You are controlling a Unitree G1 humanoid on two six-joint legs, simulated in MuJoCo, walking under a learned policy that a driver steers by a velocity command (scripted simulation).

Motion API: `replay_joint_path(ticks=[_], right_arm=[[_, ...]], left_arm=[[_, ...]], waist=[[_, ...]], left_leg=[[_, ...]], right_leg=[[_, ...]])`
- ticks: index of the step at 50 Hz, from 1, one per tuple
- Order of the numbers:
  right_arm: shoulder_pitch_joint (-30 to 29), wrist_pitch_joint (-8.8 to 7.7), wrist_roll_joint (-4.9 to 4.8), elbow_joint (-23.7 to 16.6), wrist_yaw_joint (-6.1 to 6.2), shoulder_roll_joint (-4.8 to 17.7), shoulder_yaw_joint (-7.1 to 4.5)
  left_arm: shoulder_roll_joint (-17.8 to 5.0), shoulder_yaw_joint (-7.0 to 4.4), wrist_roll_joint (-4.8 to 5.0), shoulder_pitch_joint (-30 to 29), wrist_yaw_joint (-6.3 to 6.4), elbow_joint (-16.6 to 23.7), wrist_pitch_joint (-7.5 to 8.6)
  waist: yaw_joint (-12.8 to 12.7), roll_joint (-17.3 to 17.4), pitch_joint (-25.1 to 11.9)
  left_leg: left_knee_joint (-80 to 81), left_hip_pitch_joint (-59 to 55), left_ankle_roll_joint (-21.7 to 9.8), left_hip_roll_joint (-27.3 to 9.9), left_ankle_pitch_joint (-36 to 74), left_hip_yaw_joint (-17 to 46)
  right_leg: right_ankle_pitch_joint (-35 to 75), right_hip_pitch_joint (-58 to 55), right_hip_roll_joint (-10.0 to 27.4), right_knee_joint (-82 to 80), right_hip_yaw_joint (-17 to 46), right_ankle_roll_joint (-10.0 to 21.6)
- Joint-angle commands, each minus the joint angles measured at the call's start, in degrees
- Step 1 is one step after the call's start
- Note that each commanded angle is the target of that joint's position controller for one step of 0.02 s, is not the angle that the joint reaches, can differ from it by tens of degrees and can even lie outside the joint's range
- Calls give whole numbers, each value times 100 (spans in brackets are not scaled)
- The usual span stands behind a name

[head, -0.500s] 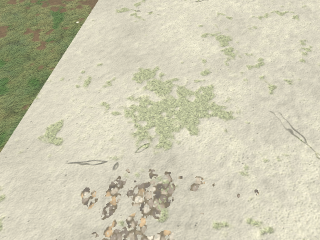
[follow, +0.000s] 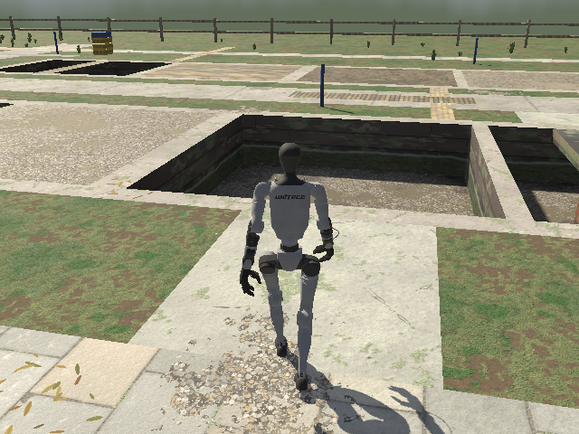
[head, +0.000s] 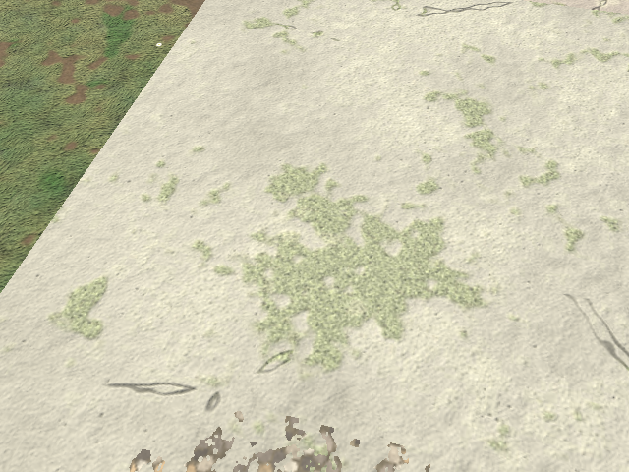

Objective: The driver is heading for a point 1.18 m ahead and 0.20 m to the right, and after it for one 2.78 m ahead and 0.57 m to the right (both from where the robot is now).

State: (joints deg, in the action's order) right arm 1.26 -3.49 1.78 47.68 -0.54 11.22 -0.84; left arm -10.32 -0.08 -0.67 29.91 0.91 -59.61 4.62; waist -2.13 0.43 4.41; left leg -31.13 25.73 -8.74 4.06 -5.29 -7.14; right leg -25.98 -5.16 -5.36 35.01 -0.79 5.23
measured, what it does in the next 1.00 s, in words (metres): walks ahead: right foot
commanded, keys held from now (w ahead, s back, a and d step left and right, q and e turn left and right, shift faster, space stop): w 0.90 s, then w+e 0.10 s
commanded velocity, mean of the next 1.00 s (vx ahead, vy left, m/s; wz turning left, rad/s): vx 0.50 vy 0.00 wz -0.01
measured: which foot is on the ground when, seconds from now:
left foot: down 0.00-0.56, up 0.58-1.00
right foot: up 0.00-0.52, down 0.54-1.00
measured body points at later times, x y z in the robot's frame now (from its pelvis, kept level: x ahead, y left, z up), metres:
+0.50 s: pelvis +0.26 -0.03 +0.02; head +0.30 -0.03 +0.47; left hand +0.48 +0.18 -0.09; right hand +0.16 -0.25 -0.12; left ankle +0.12 +0.05 -0.71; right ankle +0.42 -0.13 -0.69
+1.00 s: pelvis +0.52 -0.05 +0.03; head +0.55 -0.05 +0.48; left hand +0.42 +0.17 -0.11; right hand +0.71 -0.26 -0.09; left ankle +0.69 +0.08 -0.67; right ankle +0.42 -0.12 -0.71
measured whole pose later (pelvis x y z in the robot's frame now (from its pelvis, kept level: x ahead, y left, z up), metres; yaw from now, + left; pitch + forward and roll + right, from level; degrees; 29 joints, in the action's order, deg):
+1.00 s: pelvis +0.52 -0.05 +0.03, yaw +0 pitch +0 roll -1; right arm 1.4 -2.0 1.3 51.5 -1.7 11.2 -1.3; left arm -9.0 -1.0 -0.9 28.7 0.2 -61.5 5.5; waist -4.2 1.9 2.6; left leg -38.6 34.6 -2.0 -4.3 -1.4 -2.7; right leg -15.0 -4.1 -5.4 10.5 -3.3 4.9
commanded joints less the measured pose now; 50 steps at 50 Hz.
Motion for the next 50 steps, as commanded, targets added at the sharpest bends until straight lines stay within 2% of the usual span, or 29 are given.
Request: replay_joint_path(ticks=[1,2,3,4,5,6,7,9,12,16,20,22,24,25,26,27,28,29,30,31,32,33,34,35,37,40,45,48,50], right_arm=[[2473,46,-58,552,40,1379,-453],[1742,35,-164,413,7,1042,-388],[1425,-14,-164,378,-25,710,-314],[1355,-76,-108,447,-29,512,-254],[1447,-141,-96,550,-1,411,-206],[1549,-195,-97,656,15,378,-180],[1718,-251,-111,753,19,424,-182],[1945,-304,-135,884,13,576,-200],[2280,-285,-150,987,6,635,-184],[2748,-266,-152,1117,27,607,-138],[3117,-238,-87,1251,87,618,-110],[3180,-220,-41,1310,124,672,-119],[3045,-209,-21,1335,160,745,-139],[2916,-208,-25,1328,172,794,-150],[2831,-197,-37,1335,169,848,-163],[2718,-190,-75,1307,155,839,-153],[2662,-213,-130,1097,140,656,-89],[3383,-197,-323,1083,85,116,-15],[2939,-178,-151,1115,111,737,-176],[2436,-205,-136,922,81,699,-199],[2198,-216,-126,872,64,584,-185],[2115,-155,-58,867,41,516,-198],[2230,-73,6,888,-2,381,-173],[2257,-12,22,896,-40,299,-172],[2078,67,41,824,-92,267,-184],[1280,124,29,554,-118,330,-188],[130,101,-54,189,-125,264,-106],[-386,81,-55,8,-104,310,-93],[-596,36,-62,-116,-96,373,-103]], left_arm=[[-625,-169,42,361,-49,443,42],[-876,-211,-32,-191,-48,598,47],[-883,-229,-61,-620,-86,681,63],[-764,-230,-76,-711,-104,677,35],[-650,-215,-133,-667,-135,669,-35],[-471,-181,-150,-572,-174,627,-103],[-403,-174,-154,-595,-201,638,-145],[-411,-181,-155,-946,-234,757,-206],[-501,-188,-127,-1851,-253,1045,-241],[-432,-141,-61,-2711,-270,1284,-230],[-438,-118,-52,-3347,-263,1466,-210],[-473,-127,-50,-3547,-260,1565,-175],[-531,-157,-50,-3411,-245,1571,-124],[-586,-194,-55,-3063,-214,1470,-94],[-679,-258,-63,-2384,-171,1246,-54],[-847,-351,-119,-1361,-111,897,6],[-1325,-492,-271,-292,-39,689,50],[-1730,-602,-281,-113,-73,629,2],[-1336,-545,-58,-516,-136,650,-58],[-1061,-461,-4,-1141,-159,727,-42],[-787,-399,-23,-1431,-184,738,6],[-633,-351,-20,-1473,-171,681,48],[-456,-293,-10,-1444,-151,580,74],[-436,-278,-9,-1278,-140,488,117],[-572,-296,25,-978,-124,325,181],[-663,-292,18,-636,-115,200,178],[-638,-234,10,-128,-92,50,167],[-655,-222,-17,235,-50,-77,134],[-730,-242,-57,289,-11,-105,101]], waist=[[764,886,-1815],[537,306,-831],[468,6,-303],[248,-257,-45],[94,-238,-30],[-8,-144,-69],[-33,-64,-72],[-31,54,17],[172,110,194],[456,242,165],[663,333,194],[673,365,230],[496,396,195],[308,435,36],[25,433,-298],[-406,282,-825],[-751,-208,-1575],[-402,-1490,-2216],[-336,-460,-1688],[-90,-370,-870],[53,-167,-515],[200,-200,-337],[355,-315,-311],[397,-363,-325],[462,-353,-241],[344,-364,12],[60,-397,154],[-108,-415,213],[-127,-408,240]], left_leg=[[1389,-4169,-1484,-2628,-1506,4989],[1795,-3288,-1280,-2443,-2147,4197],[2049,-2495,-1119,-2217,-1874,3616],[2178,-1950,-905,-1980,-1263,3120],[2234,-1578,-754,-1780,-695,2699],[2308,-1401,-659,-1659,-348,2366],[2346,-1333,-640,-1588,12,2160],[2491,-1298,-585,-1467,219,1786],[2626,-1567,-416,-1316,566,1483],[2502,-2066,-150,-1204,1251,1197],[2236,-2843,-200,-1355,1813,1159],[2044,-3214,-280,-1524,2143,1189],[1708,-3367,-244,-1637,2892,1126],[1324,-3313,-165,-1624,3677,1041],[602,-3235,-88,-1550,4272,959],[-499,-2718,29,-1336,3952,759],[-2176,-1464,131,-1057,1981,563],[-4209,528,373,36,-2363,358],[-4533,1033,264,-259,-2185,1073],[-4321,1128,254,-497,-1583,1057],[-4039,931,280,-675,-1243,1019],[-3792,707,325,-796,-1122,995],[-3589,440,395,-864,-1044,961],[-3491,321,444,-856,-1002,903],[-3301,498,525,-891,-839,783],[-2749,1080,644,-1011,-236,625],[-1270,1128,710,-892,525,378],[-735,1168,684,-764,524,344],[-498,1225,639,-715,290,406]], right_leg=[[-195,3805,-43,4858,433,48],[459,4175,426,4572,539,134],[769,4056,575,4293,454,139],[902,3799,750,3960,470,111],[938,3478,870,3670,482,41],[968,3267,930,3456,442,-28],[1008,3242,953,3298,363,-84],[1296,3527,1080,2918,212,-182],[2014,4162,1214,2138,3,-316],[2688,4241,1086,1001,-218,-398],[2640,4321,896,294,-330,-334],[2341,4325,825,50,-335,-236],[1902,3925,693,-240,-369,-62],[1671,3359,523,-397,-433,44],[1620,2543,329,-621,-494,171],[1868,1222,356,-901,-422,346],[1368,-335,1617,-916,924,665],[1157,-1625,3096,-1537,3690,1526],[836,-1073,2756,-1868,3702,1327],[1107,-205,2558,-2034,2761,1137],[1760,453,2308,-2238,2191,986],[2151,878,2058,-2342,1735,817],[2373,1175,1862,-2455,1373,681],[2656,1278,1797,-2506,1210,663],[3024,1334,1699,-2612,933,671],[3115,1272,1588,-2810,692,629],[3647,923,1481,-2831,412,504],[3918,422,1598,-2636,612,590],[4162,58,1732,-2416,780,691]])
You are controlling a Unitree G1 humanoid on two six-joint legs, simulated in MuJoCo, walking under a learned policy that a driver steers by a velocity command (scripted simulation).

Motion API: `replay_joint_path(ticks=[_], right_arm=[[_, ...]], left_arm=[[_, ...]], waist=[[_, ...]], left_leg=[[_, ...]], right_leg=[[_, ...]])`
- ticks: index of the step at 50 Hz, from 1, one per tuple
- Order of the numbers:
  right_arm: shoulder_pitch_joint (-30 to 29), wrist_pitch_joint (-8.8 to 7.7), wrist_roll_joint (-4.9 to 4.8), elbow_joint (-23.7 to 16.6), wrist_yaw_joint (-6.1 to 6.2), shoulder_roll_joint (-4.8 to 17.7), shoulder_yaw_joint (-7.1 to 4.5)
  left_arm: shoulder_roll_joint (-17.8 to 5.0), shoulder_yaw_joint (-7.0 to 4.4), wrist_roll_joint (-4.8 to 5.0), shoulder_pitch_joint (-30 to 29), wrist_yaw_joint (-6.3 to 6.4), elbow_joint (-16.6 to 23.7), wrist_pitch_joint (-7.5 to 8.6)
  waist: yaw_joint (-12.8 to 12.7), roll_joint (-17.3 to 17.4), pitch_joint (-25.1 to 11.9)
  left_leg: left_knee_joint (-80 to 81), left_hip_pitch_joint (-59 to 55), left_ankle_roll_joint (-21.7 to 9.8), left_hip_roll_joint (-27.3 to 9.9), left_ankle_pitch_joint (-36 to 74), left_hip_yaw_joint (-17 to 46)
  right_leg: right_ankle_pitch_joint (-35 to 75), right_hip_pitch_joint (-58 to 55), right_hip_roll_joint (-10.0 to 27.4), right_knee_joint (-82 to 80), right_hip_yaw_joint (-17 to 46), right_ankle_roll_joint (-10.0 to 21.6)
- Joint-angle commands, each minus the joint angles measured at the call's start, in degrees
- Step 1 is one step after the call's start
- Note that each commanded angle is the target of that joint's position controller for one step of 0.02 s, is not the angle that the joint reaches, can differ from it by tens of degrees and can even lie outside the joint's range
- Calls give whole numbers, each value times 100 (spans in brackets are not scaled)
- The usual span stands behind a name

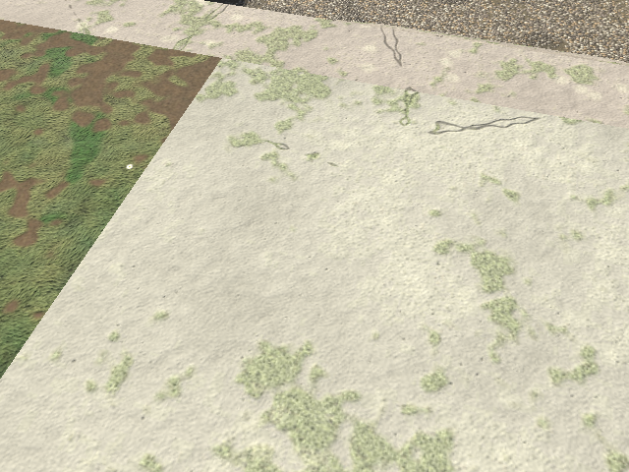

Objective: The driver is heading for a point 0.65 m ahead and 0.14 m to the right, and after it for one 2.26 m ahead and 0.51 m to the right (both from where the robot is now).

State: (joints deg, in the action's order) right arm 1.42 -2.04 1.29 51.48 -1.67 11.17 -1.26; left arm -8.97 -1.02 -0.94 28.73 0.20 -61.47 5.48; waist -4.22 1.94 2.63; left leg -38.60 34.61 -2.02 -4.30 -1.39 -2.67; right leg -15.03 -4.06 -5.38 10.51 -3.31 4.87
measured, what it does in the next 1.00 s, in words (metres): walks ahead, turning right: left foot, then right foot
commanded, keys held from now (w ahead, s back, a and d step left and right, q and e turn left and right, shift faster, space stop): w+e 0.82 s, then w+q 0.04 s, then q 0.14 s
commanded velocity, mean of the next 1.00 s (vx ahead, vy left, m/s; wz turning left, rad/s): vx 0.48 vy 0.00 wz -0.44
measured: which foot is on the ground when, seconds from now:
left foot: up 0.00-0.10, down 0.12-0.68, up 0.70-1.00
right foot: down 0.00-0.12, up 0.14-0.64, down 0.66-1.00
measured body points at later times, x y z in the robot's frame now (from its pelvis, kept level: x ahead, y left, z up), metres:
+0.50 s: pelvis +0.25 +0.02 +0.00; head +0.27 +0.02 +0.45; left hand +0.46 +0.21 -0.12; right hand +0.15 -0.21 -0.14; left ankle +0.20 +0.11 -0.74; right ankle +0.36 -0.15 -0.68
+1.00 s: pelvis +0.47 -0.11 +0.00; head +0.49 -0.14 +0.45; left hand +0.61 +0.12 -0.13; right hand +0.47 -0.39 -0.13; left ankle +0.67 -0.03 -0.68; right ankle +0.41 -0.12 -0.74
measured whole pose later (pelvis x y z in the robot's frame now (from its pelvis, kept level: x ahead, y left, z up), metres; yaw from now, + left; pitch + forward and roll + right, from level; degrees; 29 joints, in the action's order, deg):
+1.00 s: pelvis +0.47 -0.11 +0.00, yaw -29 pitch +0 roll +0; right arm 8.1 -1.7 1.5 47.6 -1.0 13.9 -2.7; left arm -13.3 -3.0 -0.5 19.4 -0.1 -54.0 3.7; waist -1.4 2.6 3.8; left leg -49.4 37.1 0.3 -6.9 -6.1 -0.8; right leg -11.1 2.2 -8.1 13.6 -0.5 7.5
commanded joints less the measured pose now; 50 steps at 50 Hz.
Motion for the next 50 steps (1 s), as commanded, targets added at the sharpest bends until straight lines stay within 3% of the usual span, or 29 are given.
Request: replay_joint_path(ticks=[1,3,4,5,6,7,8,9,10,11,13,15,18,23,28,31,32,33,34,35,36,37,38,40,42,44,47,50], right_arm=[[-645,-141,-20,-545,20,420,-71],[-314,-224,-43,-512,47,507,-110],[203,-269,-46,-363,86,585,-158],[1133,-336,-6,-72,146,728,-240],[2124,-398,150,89,232,1156,-371],[2422,-358,256,51,230,1723,-517],[2042,-260,82,-46,199,1320,-458],[1472,-259,32,-127,190,931,-347],[1173,-297,21,-152,174,663,-286],[1126,-337,18,-112,191,531,-250],[1292,-417,-23,35,230,372,-204],[1538,-507,-72,139,236,433,-223],[1806,-539,-41,224,243,520,-244],[2116,-525,-24,318,261,607,-237],[2564,-403,-1,469,332,800,-289],[2519,-279,9,482,369,1031,-352],[2491,-217,7,465,363,1116,-377],[2414,-161,-20,403,339,1155,-385],[2377,-156,-25,214,317,1014,-346],[2285,-231,-98,-288,187,513,-279],[1543,-318,-49,-473,154,983,-350],[1278,-392,-125,-570,130,833,-305],[1449,-432,-127,-469,152,790,-289],[1639,-246,94,-411,158,729,-288],[1749,-56,156,-397,104,639,-278],[1575,16,125,-418,64,566,-252],[1179,32,52,-497,65,557,-217],[811,23,-40,-556,68,500,-148]], left_arm=[[-914,-167,-49,376,79,82,2],[-1002,-204,-73,151,100,120,-18],[-1053,-224,-61,21,89,145,-19],[-1036,-223,-19,-106,56,175,-21],[-854,-174,59,-185,26,359,2],[-184,-58,294,482,32,494,-37],[-836,-225,116,227,74,446,-95],[-871,-281,68,-205,49,547,-122],[-729,-270,51,-464,8,610,-134],[-652,-292,-4,-575,-32,630,-190],[-491,-303,-92,-498,-120,657,-354],[-421,-308,-98,-734,-178,791,-449],[-451,-302,-101,-1369,-244,1053,-514],[-409,-205,-81,-2457,-349,1472,-484],[-517,-189,-130,-3122,-401,1788,-468],[-657,-269,-162,-2692,-349,1721,-470],[-752,-332,-154,-2187,-322,1581,-443],[-891,-428,-182,-1366,-265,1324,-386],[-1409,-608,-253,-537,-175,1129,-349],[-2019,-745,-130,-797,-127,1300,-403],[-1975,-725,-44,-625,-90,1322,-491],[-1743,-659,-17,-894,-36,1256,-490],[-1431,-585,18,-1162,-28,1251,-443],[-1157,-487,71,-1541,4,1329,-331],[-1124,-442,106,-1416,-17,1293,-198],[-1142,-415,87,-1169,-33,1178,-114],[-1100,-345,59,-847,-32,1007,-87],[-1060,-267,23,-763,10,928,-98]], waist=[[112,-559,412],[342,-591,286],[557,-611,43],[948,-419,-458],[1281,-21,-1204],[1001,1216,-2036],[934,512,-1797],[702,159,-896],[599,5,-450],[496,115,-217],[294,280,-132],[238,245,-77],[279,193,67],[466,188,293],[644,208,396],[400,402,65],[203,406,-238],[-158,228,-705],[-489,-329,-1303],[-86,-1764,-1630],[-328,-634,-1477],[-135,-415,-824],[169,-36,-374],[544,-28,-285],[653,-98,-356],[614,-195,-195],[481,-372,-91],[309,-568,-128]], left_leg=[[365,275,-70,154,-278,-16],[710,-411,-183,315,-674,-25],[923,-1184,-263,494,-812,-99],[1282,-2449,-393,532,-535,-110],[1344,-4001,-654,-499,-983,934],[1755,-5568,-1324,-2188,-1367,3381],[2218,-5000,-1306,-2101,-1865,3906],[2382,-4138,-1122,-1887,-1956,2976],[2616,-3434,-975,-1635,-1528,2276],[2755,-3003,-806,-1397,-1187,1728],[2897,-2586,-639,-1174,-629,1039],[3006,-2585,-647,-1144,-189,629],[3098,-2711,-639,-1092,130,116],[3075,-2915,-573,-975,708,-604],[2721,-3797,-550,-1229,1538,-994],[1572,-4119,-464,-1258,3866,-1299],[732,-4118,-452,-1242,4240,-1344],[-515,-3666,-333,-1168,3764,-1444],[-2253,-2373,-128,-1008,1828,-1426],[-4400,285,263,357,-2923,-984],[-4544,931,223,261,-2648,184],[-4254,1068,159,-21,-2068,310],[-3608,688,151,-229,-1743,331],[-2988,-17,252,-369,-1666,410],[-2671,-189,347,-333,-1588,320],[-2219,-111,383,-335,-1167,177],[-1482,-94,312,-235,-547,20],[-661,-302,126,-20,7,-87]], right_leg=[[3231,-179,1792,161,1108,742],[3896,-153,1782,599,1115,636],[4474,-9,1674,1127,1063,546],[4429,376,1402,2142,874,424],[2926,1473,1079,3637,695,311],[-974,3462,138,5667,129,55],[-1331,3931,337,6279,629,145],[-799,4044,626,6264,700,160],[-427,3910,823,6044,675,136],[-273,3747,944,5861,655,109],[-123,3475,1023,5713,583,29],[140,3700,1074,5645,520,-14],[745,4246,1164,5311,441,-84],[1553,4171,1064,3681,63,-116],[991,3992,882,2797,-378,159],[119,3156,370,2553,-686,467],[-69,2615,137,2389,-729,600],[131,1515,-38,1915,-646,768],[-499,67,862,1599,698,1080],[-630,-1443,2433,839,4004,1929],[-24,-1257,2489,432,4164,1898],[526,-679,2376,451,3299,1751],[1366,132,2116,375,2739,1495],[2081,893,1590,277,2043,1240],[2509,1069,1428,186,1754,1217],[3148,1176,1354,44,1417,1077],[4945,1015,1208,230,807,576],[5228,757,1147,294,397,234]])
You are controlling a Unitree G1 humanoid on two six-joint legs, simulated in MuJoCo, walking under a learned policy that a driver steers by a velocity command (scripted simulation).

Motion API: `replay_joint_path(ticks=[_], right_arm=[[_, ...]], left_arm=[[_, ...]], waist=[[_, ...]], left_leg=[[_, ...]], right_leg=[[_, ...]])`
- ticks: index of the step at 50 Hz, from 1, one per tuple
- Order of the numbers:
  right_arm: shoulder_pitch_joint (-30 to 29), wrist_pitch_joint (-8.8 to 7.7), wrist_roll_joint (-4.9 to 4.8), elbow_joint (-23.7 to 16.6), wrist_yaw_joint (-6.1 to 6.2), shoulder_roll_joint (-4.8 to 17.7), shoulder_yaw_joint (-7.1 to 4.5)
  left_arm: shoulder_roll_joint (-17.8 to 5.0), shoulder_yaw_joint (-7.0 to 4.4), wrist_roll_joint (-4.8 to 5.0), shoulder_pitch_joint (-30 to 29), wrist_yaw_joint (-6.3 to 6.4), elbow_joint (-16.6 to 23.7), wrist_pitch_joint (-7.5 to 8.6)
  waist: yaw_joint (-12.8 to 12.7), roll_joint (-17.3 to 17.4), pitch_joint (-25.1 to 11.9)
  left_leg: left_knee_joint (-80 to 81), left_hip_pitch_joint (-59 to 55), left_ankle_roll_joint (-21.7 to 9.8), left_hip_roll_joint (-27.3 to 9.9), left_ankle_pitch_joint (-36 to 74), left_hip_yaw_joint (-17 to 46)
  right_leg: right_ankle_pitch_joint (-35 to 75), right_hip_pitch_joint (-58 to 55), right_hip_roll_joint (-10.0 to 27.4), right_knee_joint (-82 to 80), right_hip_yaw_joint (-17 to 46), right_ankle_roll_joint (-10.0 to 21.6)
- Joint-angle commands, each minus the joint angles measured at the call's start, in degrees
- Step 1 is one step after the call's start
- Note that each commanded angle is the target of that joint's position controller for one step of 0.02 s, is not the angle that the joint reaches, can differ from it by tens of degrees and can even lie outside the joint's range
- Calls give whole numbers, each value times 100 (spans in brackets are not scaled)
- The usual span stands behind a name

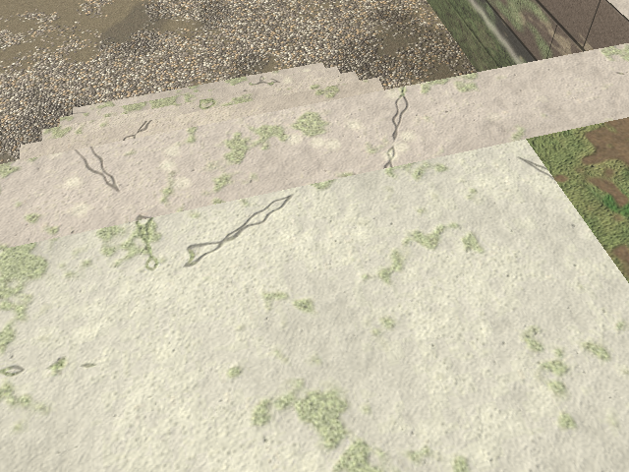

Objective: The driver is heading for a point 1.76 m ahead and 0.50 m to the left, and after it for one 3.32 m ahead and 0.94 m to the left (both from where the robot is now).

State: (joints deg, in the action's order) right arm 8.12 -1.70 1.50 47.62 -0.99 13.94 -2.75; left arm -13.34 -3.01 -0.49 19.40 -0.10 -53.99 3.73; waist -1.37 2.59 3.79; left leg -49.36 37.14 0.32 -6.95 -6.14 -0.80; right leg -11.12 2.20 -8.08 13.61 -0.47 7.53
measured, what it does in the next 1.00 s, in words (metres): walks ahead, turning left: left foot, then right foot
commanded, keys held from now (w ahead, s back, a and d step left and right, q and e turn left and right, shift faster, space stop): q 0.78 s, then no key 0.22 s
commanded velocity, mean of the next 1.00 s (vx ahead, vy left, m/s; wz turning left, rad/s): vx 0.07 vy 0.00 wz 0.42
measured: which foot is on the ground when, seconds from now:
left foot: up 0.00-0.16, down 0.18-0.74, up 0.76-1.00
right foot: down 0.00-0.20, up 0.22-0.72, down 0.74-1.00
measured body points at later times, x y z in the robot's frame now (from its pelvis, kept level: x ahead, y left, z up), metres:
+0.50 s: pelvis +0.12 +0.03 -0.01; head +0.15 +0.05 +0.44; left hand +0.18 +0.30 -0.14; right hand +0.25 -0.24 -0.13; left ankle +0.18 +0.09 -0.74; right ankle +0.19 -0.14 -0.68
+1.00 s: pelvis +0.15 -0.03 +0.00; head +0.19 -0.05 +0.45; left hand +0.10 +0.26 -0.10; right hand +0.38 -0.22 -0.14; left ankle +0.05 +0.08 -0.67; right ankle +0.18 -0.11 -0.74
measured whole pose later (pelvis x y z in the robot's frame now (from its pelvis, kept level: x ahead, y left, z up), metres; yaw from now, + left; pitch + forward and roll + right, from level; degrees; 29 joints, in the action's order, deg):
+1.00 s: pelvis +0.15 -0.03 +0.00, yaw +30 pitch +1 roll +2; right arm 11.5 4.3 0.9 46.6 -0.9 18.0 -4.8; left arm -14.0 -1.1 -1.2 13.4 2.1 -44.0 0.4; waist -0.6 2.8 2.2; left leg -56.1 23.6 2.9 5.3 -24.1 7.4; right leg -12.8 10.8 -0.4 22.9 -0.7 2.9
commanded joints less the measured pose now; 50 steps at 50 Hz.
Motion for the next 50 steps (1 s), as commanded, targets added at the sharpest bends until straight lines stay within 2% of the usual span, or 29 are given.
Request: replay_joint_path(ticks=[1,3,5,7,8,9,10,11,12,13,14,15,17,20,24,27,31,33,35,36,37,38,39,40,41,42,43,47,50], right_arm=[[35,-13,-76,-179,5,206,22],[-60,-25,-79,-169,21,211,47],[77,-51,-24,-139,37,338,18],[637,-96,20,22,69,488,-46],[1104,-138,20,156,92,547,-88],[1649,-205,52,283,116,631,-138],[1877,-217,58,247,147,1174,-272],[1656,-120,-119,178,131,1382,-327],[1330,-58,-299,63,78,1204,-322],[893,15,-244,-64,85,890,-257],[642,100,-166,-106,101,630,-180],[603,141,-152,-122,129,584,-165],[658,167,-83,-118,128,706,-205],[738,167,-71,-164,112,936,-290],[804,277,-65,-266,131,1014,-349],[835,334,-38,-326,134,1055,-390],[736,373,1,-410,107,1077,-428],[615,397,-1,-452,75,1077,-439],[397,433,-49,-505,48,1059,-443],[289,436,-113,-550,57,1003,-427],[499,422,-170,-595,78,683,-350],[673,373,-202,-678,117,525,-329],[472,352,31,-616,140,1058,-441],[543,354,42,-546,111,1093,-470],[725,389,43,-432,76,994,-453],[872,439,35,-362,40,931,-433],[930,475,21,-322,2,902,-412],[415,533,-53,-439,-3,727,-282],[277,569,-96,-401,22,610,-181]], left_arm=[[-603,-44,-41,216,67,137,72],[-573,-5,-85,258,136,57,52],[-642,-7,-86,152,225,41,20],[-788,-55,-58,-2,319,64,-21],[-871,-87,-51,-111,341,90,-44],[-980,-126,7,-365,343,189,-50],[-793,-83,24,-272,324,466,-11],[-404,-32,70,321,242,515,-76],[-519,-5,-155,314,210,382,-162],[-601,-43,-144,-74,187,447,-209],[-632,-66,-140,-308,183,517,-247],[-637,-71,-162,-446,180,616,-328],[-483,-32,-177,-319,171,624,-487],[-462,-21,-125,-436,193,715,-552],[-579,-45,-93,-916,235,918,-610],[-594,-37,-53,-1096,255,1031,-584],[-608,-3,24,-1064,282,1128,-486],[-635,9,73,-844,299,1137,-425],[-641,16,106,-388,335,1068,-366],[-725,-9,71,-129,374,1019,-330],[-1187,-108,-16,-276,429,1097,-317],[-1661,-179,-86,-796,425,1395,-353],[-1531,-176,-178,-925,373,1374,-383],[-1082,-59,-139,-1053,329,1419,-358],[-862,-1,-97,-1227,288,1429,-337],[-830,16,-83,-1266,276,1473,-326],[-820,23,-83,-1170,278,1487,-319],[-903,-15,-65,-432,240,1260,-290],[-937,-19,-67,-361,217,1159,-274]], waist=[[-35,-652,-236],[-86,-667,-209],[9,-720,-238],[229,-776,-431],[449,-714,-581],[818,-496,-789],[721,415,-1244],[235,1181,-1915],[205,213,-1759],[185,-107,-999],[67,-417,-495],[34,-327,-352],[-3,-45,-526],[62,103,-720],[292,376,-696],[388,433,-641],[388,500,-684],[300,562,-720],[53,541,-719],[-103,424,-668],[115,-451,-625],[262,-1451,-556],[226,-1005,-326],[373,-713,-310],[505,-642,-269],[532,-878,-379],[462,-1055,-416],[66,-1040,-501],[-1,-1179,-578]], left_leg=[[648,-624,-169,326,616,-291],[998,-751,-270,502,641,-289],[1221,-946,-404,709,230,-369],[1469,-1404,-591,972,-335,-481],[1892,-1809,-704,1021,-232,-428],[2570,-2582,-898,800,1040,-119],[2178,-3754,-1402,-501,4367,1393],[2374,-4592,-2534,-1594,6253,3166],[2643,-3997,-2522,-1460,4963,2827],[2906,-3221,-2358,-1135,3540,2440],[3174,-2572,-2063,-804,2481,2137],[3329,-2251,-1853,-518,1891,1926],[3389,-2005,-1658,-193,1527,1697],[3392,-2133,-1492,-50,932,1782],[3557,-2367,-1292,25,-797,2292],[3556,-2501,-1259,8,-1169,2645],[3401,-2553,-1238,24,-733,2977],[3322,-2496,-1177,51,-324,3161],[3216,-2196,-939,218,-325,3198],[3071,-1808,-654,469,-853,3053],[2256,-1245,-281,1032,-2015,2448],[790,-371,-55,1947,-2501,1029],[-326,-443,29,1461,-2504,788],[-846,-789,21,1359,-2216,875],[-1240,-859,33,1369,-1894,859],[-1561,-810,62,1407,-1735,807],[-1758,-708,115,1424,-1736,746],[-1082,-464,287,1349,-1794,744],[-54,-997,290,1228,-1933,637]], right_leg=[[4839,23,1450,2,23,-75],[4901,-220,1565,120,-112,-103],[5432,-476,1700,554,-170,-113],[6145,-651,1796,1413,-155,-133],[5930,-623,1765,2150,-166,-162],[4900,-165,1520,3323,-342,-267],[1344,1126,789,5231,-661,-455],[-2390,2499,-82,6581,-120,-637],[-2059,2554,445,6704,457,-642],[-1785,2745,590,6574,427,-692],[-1605,2793,762,6120,388,-733],[-1426,2708,863,5716,373,-788],[-1134,2425,774,5380,253,-891],[-1010,2530,780,4782,270,-1009],[-932,2806,801,4146,385,-1088],[-1018,2809,749,3736,456,-1068],[-1256,2370,559,3092,488,-917],[-1360,1937,434,2548,488,-793],[-1026,1142,335,1449,422,-643],[-588,541,471,527,485,-563],[-1066,161,1474,-245,1506,-328],[-1044,160,2955,-548,3090,225],[-48,980,3113,-309,2849,644],[740,1207,2729,-92,2336,592],[1240,1212,2281,85,1685,396],[1585,988,2003,204,1302,270],[2137,788,1905,326,1094,281],[3115,-152,1990,620,1009,424],[3076,-239,2008,707,972,416]])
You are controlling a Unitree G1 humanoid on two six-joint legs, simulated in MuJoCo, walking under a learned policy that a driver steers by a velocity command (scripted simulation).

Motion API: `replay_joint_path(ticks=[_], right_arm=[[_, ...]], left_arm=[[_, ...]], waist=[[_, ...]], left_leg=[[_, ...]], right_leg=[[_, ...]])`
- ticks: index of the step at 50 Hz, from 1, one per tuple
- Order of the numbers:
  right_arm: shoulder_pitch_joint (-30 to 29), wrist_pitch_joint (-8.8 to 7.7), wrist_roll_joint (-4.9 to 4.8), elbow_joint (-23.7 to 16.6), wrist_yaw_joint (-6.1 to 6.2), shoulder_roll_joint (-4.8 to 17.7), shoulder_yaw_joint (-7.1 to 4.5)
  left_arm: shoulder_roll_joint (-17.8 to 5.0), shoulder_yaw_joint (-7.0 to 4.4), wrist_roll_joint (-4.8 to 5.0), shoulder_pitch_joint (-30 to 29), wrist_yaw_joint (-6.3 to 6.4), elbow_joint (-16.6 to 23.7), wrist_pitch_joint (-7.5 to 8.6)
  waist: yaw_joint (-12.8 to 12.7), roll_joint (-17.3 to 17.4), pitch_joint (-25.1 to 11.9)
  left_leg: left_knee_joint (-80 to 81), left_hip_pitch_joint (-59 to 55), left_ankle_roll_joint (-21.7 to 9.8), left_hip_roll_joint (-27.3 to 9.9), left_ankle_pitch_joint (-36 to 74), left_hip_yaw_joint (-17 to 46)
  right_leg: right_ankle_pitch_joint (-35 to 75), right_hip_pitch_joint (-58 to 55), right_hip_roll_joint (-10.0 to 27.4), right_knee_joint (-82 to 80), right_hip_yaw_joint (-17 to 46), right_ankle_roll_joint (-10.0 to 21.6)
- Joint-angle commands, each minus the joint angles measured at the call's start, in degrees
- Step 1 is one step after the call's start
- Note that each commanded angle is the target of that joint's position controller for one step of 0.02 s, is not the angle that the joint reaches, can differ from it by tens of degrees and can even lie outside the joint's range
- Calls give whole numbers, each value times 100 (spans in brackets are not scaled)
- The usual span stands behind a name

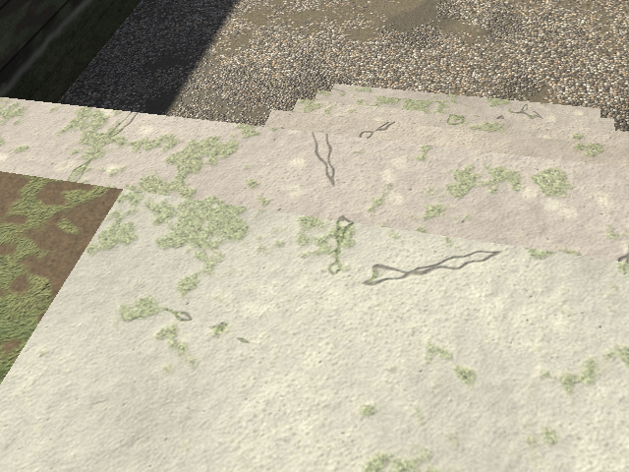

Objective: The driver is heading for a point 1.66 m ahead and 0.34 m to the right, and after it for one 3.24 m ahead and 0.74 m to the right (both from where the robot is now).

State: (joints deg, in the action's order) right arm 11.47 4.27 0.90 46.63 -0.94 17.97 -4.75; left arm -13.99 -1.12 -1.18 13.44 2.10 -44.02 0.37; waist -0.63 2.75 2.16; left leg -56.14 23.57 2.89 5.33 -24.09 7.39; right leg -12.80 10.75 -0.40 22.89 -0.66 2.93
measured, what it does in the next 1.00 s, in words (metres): walks ahead, turning right: left foot, then right foot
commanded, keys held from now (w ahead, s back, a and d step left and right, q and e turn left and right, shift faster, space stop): no key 0.02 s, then e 0.40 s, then w+e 0.26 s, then e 0.04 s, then no key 0.10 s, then q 0.18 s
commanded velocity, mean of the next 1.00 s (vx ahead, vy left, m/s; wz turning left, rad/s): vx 0.11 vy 0.00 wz -0.29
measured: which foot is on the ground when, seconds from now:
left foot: up 0.00-0.12, down 0.14-0.48, up 0.50-0.98, down 1.00-1.00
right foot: down 0.00-0.16, up 0.18-0.46, down 0.48-1.00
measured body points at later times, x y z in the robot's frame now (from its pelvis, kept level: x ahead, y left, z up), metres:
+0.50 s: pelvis -0.03 -0.02 -0.02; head -0.01 -0.04 +0.43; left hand +0.11 +0.25 -0.13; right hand +0.03 -0.31 -0.16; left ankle -0.03 +0.13 -0.74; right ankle -0.05 -0.09 -0.75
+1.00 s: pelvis +0.10 -0.06 -0.02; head +0.13 -0.07 +0.43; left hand +0.20 +0.19 -0.15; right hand +0.15 -0.35 -0.14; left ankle +0.22 -0.02 -0.75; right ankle -0.05 -0.09 -0.75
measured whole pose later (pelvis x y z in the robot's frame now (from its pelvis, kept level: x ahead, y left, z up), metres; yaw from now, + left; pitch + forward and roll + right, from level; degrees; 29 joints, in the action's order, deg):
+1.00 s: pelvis +0.10 -0.06 -0.02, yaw -22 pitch +0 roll -1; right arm 6.8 -1.5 1.3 47.5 -0.5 14.6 -0.8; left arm -14.4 -1.6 -1.0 22.5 1.5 -50.6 1.5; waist -2.1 1.3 3.0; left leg -30.3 23.2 -3.0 1.7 -5.6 -2.6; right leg -22.8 -0.8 -7.7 23.7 7.8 5.4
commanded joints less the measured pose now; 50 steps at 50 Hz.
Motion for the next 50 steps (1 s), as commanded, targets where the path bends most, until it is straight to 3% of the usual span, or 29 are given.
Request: replay_joint_path(ticks=[1,4,6,7,8,9,10,13,16,21,22,23,24,25,26,27,28,30,31,35,39,42,46,48,49,50], right_arm=[[-88,-21,-53,-284,31,167,59],[-82,-24,-113,-139,160,28,174],[251,-119,-61,55,285,112,179],[325,-209,10,85,357,421,125],[427,-280,111,58,408,789,89],[-12,-272,-47,94,373,873,64],[-248,-303,-56,-10,340,589,116],[-211,-301,11,-21,371,544,122],[-191,-270,35,3,386,549,95],[-414,-247,44,-66,303,728,4],[-448,-243,29,-83,273,789,-24],[-446,-248,35,-96,245,759,-34],[-404,-246,87,-160,204,488,24],[-879,-243,121,-645,179,17,192],[-1179,-268,197,-752,194,312,146],[-1185,-311,81,-709,153,532,80],[-965,-387,9,-581,93,613,50],[-591,-484,169,-316,4,529,65],[-505,-496,201,-269,-35,464,76],[-726,-489,155,-336,-37,389,93],[-887,-508,107,-422,7,301,131],[-976,-518,75,-463,-8,194,200],[-865,-561,45,-345,-9,106,288],[-334,-597,21,-131,58,249,246],[121,-644,27,27,96,285,224],[615,-725,49,147,138,419,186]], left_arm=[[-889,-208,-5,193,-22,145,59],[-826,-153,-29,246,-112,-43,35],[-950,-193,61,205,-136,-147,13],[-920,-188,107,294,-152,-120,56],[-683,-144,135,361,-190,16,99],[-472,-95,188,259,-158,-2,32],[-644,-129,113,175,-126,-67,-45],[-810,-297,83,72,-181,-74,-203],[-549,-283,50,209,-228,-96,-268],[-577,-303,110,130,-347,66,-304],[-543,-301,95,292,-362,39,-291],[-590,-332,55,516,-360,-37,-262],[-931,-438,-34,881,-335,-151,-207],[-1786,-625,-21,1218,-357,-37,-139],[-1668,-604,-68,1255,-365,-74,-144],[-1362,-519,-45,965,-331,-37,-158],[-1168,-460,16,634,-289,32,-155],[-1036,-418,33,454,-227,97,-58],[-1021,-412,47,583,-242,49,6],[-1060,-442,93,1069,-266,-128,156],[-999,-408,75,1354,-188,-269,161],[-891,-342,48,1426,-130,-353,134],[-714,-214,-22,1295,-62,-453,124],[-800,-209,-19,1105,-25,-477,150],[-873,-219,27,955,-12,-493,164],[-931,-221,63,832,-15,-458,209]], waist=[[-77,-1240,-432],[-82,-1412,-387],[176,-1185,-310],[130,-922,-543],[22,-106,-815],[-70,775,-480],[-4,713,-368],[141,823,-2],[67,498,14],[78,742,-205],[-26,642,-343],[-150,409,-419],[-278,-706,-319],[-461,-2267,-166],[-520,-1607,190],[-306,-1127,559],[-90,-924,712],[-18,-864,424],[-20,-731,227],[-154,-671,177],[-226,-779,152],[-257,-822,-6],[-249,-860,-20],[-16,-878,-136],[252,-764,-248],[512,-565,-528]], left_leg=[[1009,36,2,-58,-211,-317],[2502,-965,-138,-149,2,-693],[4087,-1879,-281,-296,1650,-660],[4140,-2575,-383,-760,2057,-232],[3829,-3204,-597,-1763,3330,531],[3610,-2317,-1104,-2070,4002,509],[3668,-2111,-1240,-2098,3693,470],[3734,-1762,-1476,-2199,3884,335],[3619,-1762,-1519,-2161,4073,-51],[3227,-1642,-1265,-2104,3563,-403],[3102,-1445,-1130,-2071,2659,-510],[2777,-933,-914,-1922,1096,-649],[1599,-11,-631,-1469,-519,-1102],[70,1676,-312,-361,-1648,-1491],[-405,1840,-407,-501,-1277,-530],[-466,1833,-457,-729,-591,-437],[-276,1639,-432,-852,35,-462],[-128,1313,-325,-870,760,-553],[-112,1283,-293,-834,986,-564],[292,1739,-119,-789,1364,-595],[773,1697,19,-705,1413,-728],[1103,1319,-71,-617,1499,-885],[1855,366,-378,-456,1605,-1092],[2338,-400,-608,-296,1484,-1051],[2927,-919,-724,-249,1871,-1014],[3335,-1721,-868,-566,2847,-592]], right_leg=[[3194,-968,1220,-193,942,869],[3292,-574,1090,-127,1097,820],[3302,-181,985,126,1235,511],[2746,233,928,178,1296,274],[1333,795,612,628,1007,81],[-407,742,30,568,424,21],[-819,663,-20,968,308,-16],[-1672,1152,-164,2401,131,-27],[-1821,1339,-19,2869,43,-173],[-1223,660,-30,1675,-270,-143],[-863,243,-132,1162,-426,-58],[-652,-395,-284,661,-398,76],[-1429,-966,190,-224,740,309],[-2787,-1176,1895,-1321,3805,1041],[-3409,-545,2107,-1777,4434,1492],[-3860,-221,1916,-1780,3953,1434],[-3371,-64,1554,-1771,3378,1185],[-1828,-354,1024,-1661,2571,958],[-1354,-551,937,-1586,2391,949],[-453,-1024,899,-1458,2265,1040],[2197,-1148,882,-959,1895,1014],[3885,-1160,830,-512,1559,850],[4624,-966,764,-221,1249,569],[5141,-966,815,216,1257,446],[5211,-991,734,733,1135,353],[4488,-732,523,1479,985,210]])
Velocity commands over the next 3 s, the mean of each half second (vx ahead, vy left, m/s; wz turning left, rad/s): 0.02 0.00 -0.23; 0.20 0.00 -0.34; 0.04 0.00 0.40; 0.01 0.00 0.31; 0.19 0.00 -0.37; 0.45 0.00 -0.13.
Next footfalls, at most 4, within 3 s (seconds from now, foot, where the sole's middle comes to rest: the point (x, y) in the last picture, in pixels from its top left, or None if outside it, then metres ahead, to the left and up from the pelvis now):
0.14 left None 0.01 0.13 -0.78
0.48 right None -0.01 -0.10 -0.78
1.00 left None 0.26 -0.03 -0.78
1.52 right None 0.20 -0.21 -0.78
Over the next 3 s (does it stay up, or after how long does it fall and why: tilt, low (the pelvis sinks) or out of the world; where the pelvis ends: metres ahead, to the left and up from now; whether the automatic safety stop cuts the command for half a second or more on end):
stays up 0.48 -0.24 -0.03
